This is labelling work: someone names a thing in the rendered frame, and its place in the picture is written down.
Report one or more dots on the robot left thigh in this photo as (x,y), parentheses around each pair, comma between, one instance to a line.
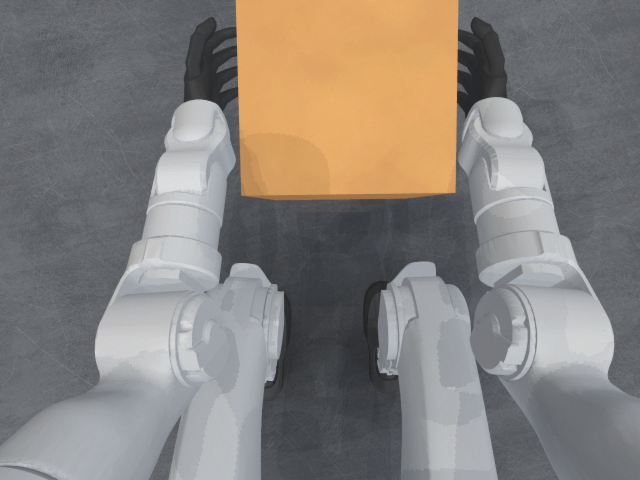
(219,435)

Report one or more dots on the carton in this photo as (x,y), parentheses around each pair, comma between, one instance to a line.
(347,99)

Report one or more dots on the left robot forearm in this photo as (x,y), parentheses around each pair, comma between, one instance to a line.
(179,246)

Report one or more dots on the right robot forearm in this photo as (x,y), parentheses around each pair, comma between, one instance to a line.
(519,238)

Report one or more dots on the robot right upper arm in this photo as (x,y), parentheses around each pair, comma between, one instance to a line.
(552,348)

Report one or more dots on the right robot hand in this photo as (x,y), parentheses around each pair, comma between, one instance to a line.
(488,77)

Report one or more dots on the robot left upper arm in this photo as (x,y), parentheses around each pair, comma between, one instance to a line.
(153,351)

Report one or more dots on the robot right foot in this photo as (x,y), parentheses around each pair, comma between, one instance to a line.
(383,382)

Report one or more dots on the left robot hand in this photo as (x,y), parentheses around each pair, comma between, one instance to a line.
(200,79)

